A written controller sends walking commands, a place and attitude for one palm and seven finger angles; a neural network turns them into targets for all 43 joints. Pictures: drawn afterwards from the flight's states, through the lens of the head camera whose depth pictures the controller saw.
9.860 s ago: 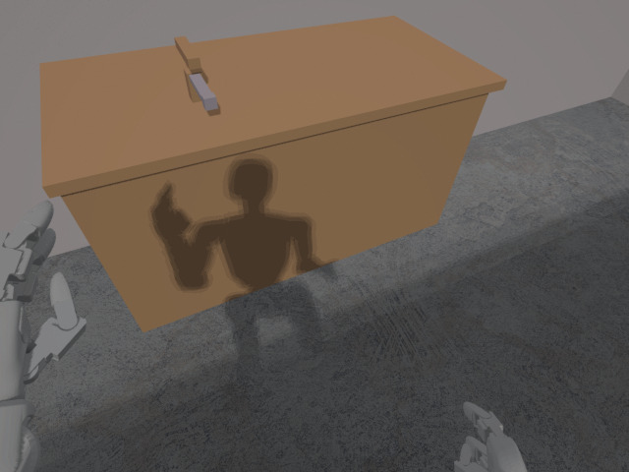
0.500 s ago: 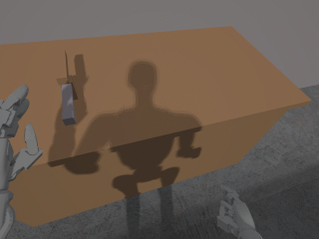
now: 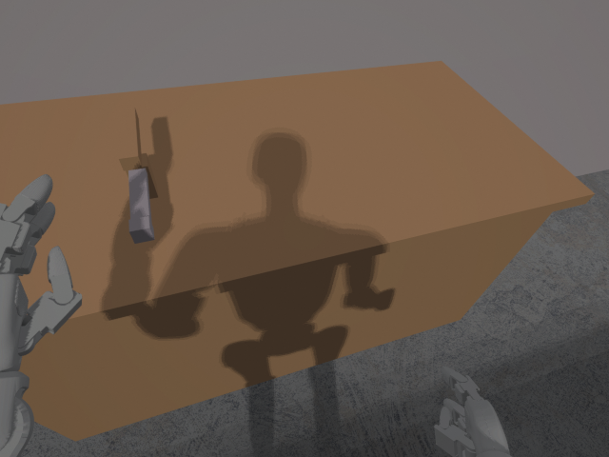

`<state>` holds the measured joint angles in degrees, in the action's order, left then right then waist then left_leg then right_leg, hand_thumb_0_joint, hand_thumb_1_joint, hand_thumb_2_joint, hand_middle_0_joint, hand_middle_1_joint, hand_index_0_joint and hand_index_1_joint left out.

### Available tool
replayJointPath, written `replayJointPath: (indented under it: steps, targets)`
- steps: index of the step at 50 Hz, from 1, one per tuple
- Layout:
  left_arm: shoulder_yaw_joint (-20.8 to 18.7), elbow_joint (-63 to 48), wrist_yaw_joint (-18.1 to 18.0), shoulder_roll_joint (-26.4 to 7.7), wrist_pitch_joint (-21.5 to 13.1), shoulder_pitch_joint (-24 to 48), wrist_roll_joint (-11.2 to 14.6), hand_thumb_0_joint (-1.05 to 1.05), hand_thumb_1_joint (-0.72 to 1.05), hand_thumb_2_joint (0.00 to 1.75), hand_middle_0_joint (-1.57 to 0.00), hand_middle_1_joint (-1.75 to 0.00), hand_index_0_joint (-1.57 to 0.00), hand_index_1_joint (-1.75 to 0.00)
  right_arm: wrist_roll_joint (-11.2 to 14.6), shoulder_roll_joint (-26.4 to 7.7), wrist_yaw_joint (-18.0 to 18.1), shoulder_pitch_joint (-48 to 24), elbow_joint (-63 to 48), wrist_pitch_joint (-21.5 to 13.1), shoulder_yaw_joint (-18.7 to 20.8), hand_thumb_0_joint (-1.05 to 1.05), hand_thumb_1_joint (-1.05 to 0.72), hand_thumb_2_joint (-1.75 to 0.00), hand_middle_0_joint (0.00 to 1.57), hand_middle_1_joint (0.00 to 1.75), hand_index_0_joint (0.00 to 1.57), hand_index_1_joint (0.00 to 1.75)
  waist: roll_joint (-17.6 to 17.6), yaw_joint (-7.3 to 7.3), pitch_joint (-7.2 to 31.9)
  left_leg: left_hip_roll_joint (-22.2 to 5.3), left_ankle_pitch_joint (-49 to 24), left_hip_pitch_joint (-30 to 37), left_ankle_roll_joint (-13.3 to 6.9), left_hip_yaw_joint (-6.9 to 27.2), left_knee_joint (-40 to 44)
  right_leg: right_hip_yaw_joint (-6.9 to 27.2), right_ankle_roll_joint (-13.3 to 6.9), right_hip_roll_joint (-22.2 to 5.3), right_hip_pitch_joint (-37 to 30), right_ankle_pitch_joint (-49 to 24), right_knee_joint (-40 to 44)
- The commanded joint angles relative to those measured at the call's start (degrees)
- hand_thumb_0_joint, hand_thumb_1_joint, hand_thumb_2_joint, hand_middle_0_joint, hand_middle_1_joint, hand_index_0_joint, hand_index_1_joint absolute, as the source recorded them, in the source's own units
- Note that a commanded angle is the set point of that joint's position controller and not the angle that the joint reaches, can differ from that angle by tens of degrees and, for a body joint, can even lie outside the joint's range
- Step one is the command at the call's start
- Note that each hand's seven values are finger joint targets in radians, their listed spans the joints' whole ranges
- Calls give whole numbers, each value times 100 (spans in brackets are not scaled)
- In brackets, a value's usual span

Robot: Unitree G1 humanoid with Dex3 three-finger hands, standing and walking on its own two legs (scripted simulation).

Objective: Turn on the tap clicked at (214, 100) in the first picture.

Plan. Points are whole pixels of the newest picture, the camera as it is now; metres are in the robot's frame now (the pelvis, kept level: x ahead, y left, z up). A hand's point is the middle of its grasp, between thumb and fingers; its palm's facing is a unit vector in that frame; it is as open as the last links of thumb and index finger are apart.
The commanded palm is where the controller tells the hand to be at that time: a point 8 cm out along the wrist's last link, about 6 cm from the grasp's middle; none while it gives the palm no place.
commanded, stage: look again from close up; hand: left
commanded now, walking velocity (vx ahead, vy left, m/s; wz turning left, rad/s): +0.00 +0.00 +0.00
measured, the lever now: (141, 229) +0.40 +0.28 +0.04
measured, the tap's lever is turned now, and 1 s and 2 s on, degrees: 0 0 0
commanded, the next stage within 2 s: turn the palm inward beside the body in 0.04 s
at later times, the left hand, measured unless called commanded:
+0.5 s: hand (106, 329) +0.20 +0.22 +0.14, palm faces +0.44 -0.84 -0.32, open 7.4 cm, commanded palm +0.15 +0.27 +0.16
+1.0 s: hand (132, 333) +0.20 +0.20 +0.13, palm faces +0.51 -0.82 -0.26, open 7.4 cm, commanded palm +0.15 +0.23 +0.14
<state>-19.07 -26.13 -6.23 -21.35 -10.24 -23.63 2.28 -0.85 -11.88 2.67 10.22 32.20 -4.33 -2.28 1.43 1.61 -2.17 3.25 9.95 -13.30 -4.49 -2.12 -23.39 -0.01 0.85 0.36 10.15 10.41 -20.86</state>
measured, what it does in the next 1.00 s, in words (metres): shifts its weight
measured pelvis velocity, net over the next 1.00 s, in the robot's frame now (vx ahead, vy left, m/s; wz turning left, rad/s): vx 0.01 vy -0.08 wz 0.06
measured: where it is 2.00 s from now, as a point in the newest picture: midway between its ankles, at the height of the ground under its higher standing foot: outside the picture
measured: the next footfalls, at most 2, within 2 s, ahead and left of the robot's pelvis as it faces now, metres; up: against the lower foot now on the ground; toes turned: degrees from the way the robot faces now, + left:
none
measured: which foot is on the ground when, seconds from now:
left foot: down 0.00-1.00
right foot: down 0.00-1.00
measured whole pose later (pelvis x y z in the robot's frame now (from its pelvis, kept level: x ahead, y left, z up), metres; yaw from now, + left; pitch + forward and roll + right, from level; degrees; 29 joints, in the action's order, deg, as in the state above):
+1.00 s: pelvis +0.01 -0.08 -0.02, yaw +3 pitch +1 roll +1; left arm -20.6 -18.4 -4.1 -17.5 -3.5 -22.2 10.7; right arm -0.5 -15.0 5.0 11.0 41.1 -14.5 -0.7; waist -2.0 4.0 2.1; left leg 0.8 17.8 -21.1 1.1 2.5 -38.2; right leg -4.2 -5.3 3.5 18.5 21.5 -39.1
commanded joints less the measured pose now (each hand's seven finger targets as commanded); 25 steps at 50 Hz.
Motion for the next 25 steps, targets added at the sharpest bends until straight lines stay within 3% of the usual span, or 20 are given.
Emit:
replayJointPath:
  steps: [1,2,6,7,8,9,10,11,12,13,14,15,16,17,18,19,20,22,23,25]
  targets:
    - [-532,-1090,-101,-836,-412,456,21,0,90,90,-20,-30,-20,-30,39,-712,72,-565,-923,-325,289,0,-90,-90,20,30,20,30,-560,6,752,-584,148,258,531,681,669,133,-187,-129,-61,-125,309]
    - [-644,-1154,-106,-967,-424,461,25,0,90,90,-20,-30,-20,-30,27,-717,86,-614,-920,-337,293,0,-90,-90,20,30,20,30,-614,17,796,-575,111,288,553,705,719,110,-185,-105,-77,-123,272]
    - [-603,-1029,-104,-906,-425,404,28,0,90,90,-20,-30,-20,-30,37,-703,101,-545,-905,-338,300,0,-90,-90,20,30,20,30,-415,19,836,-540,143,285,488,662,650,148,-172,-134,-128,-165,388]
    - [-2111,-3419,-302,-5692,-1434,5837,-335,0,90,90,-20,-30,-20,-30,449,-1121,411,636,-1881,-347,-974,0,-90,-90,20,30,20,30,-1825,-485,-116,-436,1257,-1949,123,833,367,227,270,342,-932,275,-306]
    - [-1778,785,144,-2422,-166,3791,-842,0,90,90,-20,-30,-20,-30,-279,-553,162,-10,-474,-522,299,0,-90,-90,20,30,20,30,-1539,346,1794,-600,-2078,872,522,755,323,14,-332,191,-409,-570,-662]
    - [-705,518,355,-905,271,2153,84,0,90,90,-20,-30,-20,-30,-122,-743,-100,149,-436,-545,389,0,-90,-90,20,30,20,30,-1035,-82,2155,-831,-3353,2162,1107,850,128,-454,-348,376,460,-105,-708]
    - [-779,-667,529,-852,398,2574,659,0,90,90,-20,-30,-20,-30,-227,-1054,-152,-82,-607,-676,406,0,-90,-90,20,30,20,30,-655,105,2474,-741,-3218,2453,1045,862,67,-370,-272,274,457,-112,-657]
    - [-1096,261,703,-1039,754,1504,875,0,90,90,-20,-30,-20,-30,-97,-1034,-105,-131,-348,-690,430,0,-90,-90,20,30,20,30,-699,421,2125,-674,-2621,2140,916,697,101,-361,-296,237,300,-134,-572]
    - [-632,676,869,-473,1046,747,944,0,90,90,-20,-30,-20,-30,22,-1016,-178,-376,-373,-688,305,0,-90,-90,20,30,20,30,-746,407,1441,-616,-2120,1664,911,594,149,-458,-314,264,315,-276,-463]
    - [-214,-20,948,-347,1125,1312,797,0,90,90,-20,-30,-20,-30,55,-1052,-247,-629,-464,-704,223,0,-90,-90,20,30,20,30,-604,336,1015,-539,-1484,1134,742,548,166,-566,-312,186,315,-504,-433]
    - [-148,58,880,-472,1223,1335,603,0,90,90,-20,-30,-20,-30,111,-1009,-253,-752,-468,-673,197,0,-90,-90,20,30,20,30,-456,262,508,-511,-559,676,619,580,263,-610,-291,203,429,-232,-471]
    - [-132,168,789,-481,1238,1128,392,0,90,90,-20,-30,-20,-30,127,-974,-243,-737,-465,-646,198,0,-90,-90,20,30,20,30,-312,232,246,-486,66,331,564,646,374,-617,-294,210,457,23,-525]
    - [-251,-158,663,-664,1154,1161,272,0,90,90,-20,-30,-20,-30,97,-977,-231,-858,-564,-641,198,0,-90,-90,20,30,20,30,-300,217,189,-431,703,125,476,663,405,-567,-291,204,526,316,-529]
    - [-792,-472,451,-1276,993,1319,237,0,90,90,-20,-30,-20,-30,103,-987,-169,-916,-569,-635,222,0,-90,-90,20,30,20,30,-393,245,339,-369,949,83,455,591,380,-492,-300,242,413,420,-550]
    - [-793,-734,322,-1268,813,1735,129,0,90,90,-20,-30,-20,-30,-37,-873,-136,-968,-652,-663,211,0,-90,-90,20,30,20,30,-449,220,582,-304,1104,-9,416,576,289,-418,-299,203,521,667,-609]
    - [-895,-537,152,-1166,598,1726,170,0,90,90,-20,-30,-20,-30,-54,-791,-104,-963,-574,-683,179,0,-90,-90,20,30,20,30,-219,178,529,-301,1265,-128,412,589,182,-417,-278,240,638,875,-661]
    - [-987,-476,44,-1064,364,1515,265,0,90,90,-20,-30,-20,-30,-72,-761,-78,-920,-494,-710,206,0,-90,-90,20,30,20,30,-118,231,705,-278,1313,-132,387,561,62,-363,-259,250,661,1003,-662]
    - [-1312,-913,-178,-1596,-67,2026,264,0,90,90,-20,-30,-20,-30,-105,-734,-15,-906,-385,-765,192,0,-90,-90,20,30,20,30,-594,253,930,-231,1466,-136,363,488,-141,-209,-234,233,735,1214,-663]
    - [-1042,-904,-261,-1351,-168,2269,226,0,90,90,-20,-30,-20,-30,-137,-662,15,-1001,-371,-807,171,0,-90,-90,20,30,20,30,-809,234,953,-207,1562,-148,332,458,-223,-128,-246,172,761,1361,-623]
    - [-852,-279,-285,-1027,-188,1781,256,0,90,90,-20,-30,-20,-30,-108,-664,77,-837,-131,-893,184,0,-90,-90,20,30,20,30,-860,190,753,-176,1500,-277,295,414,-403,-10,-245,125,843,1446,-525]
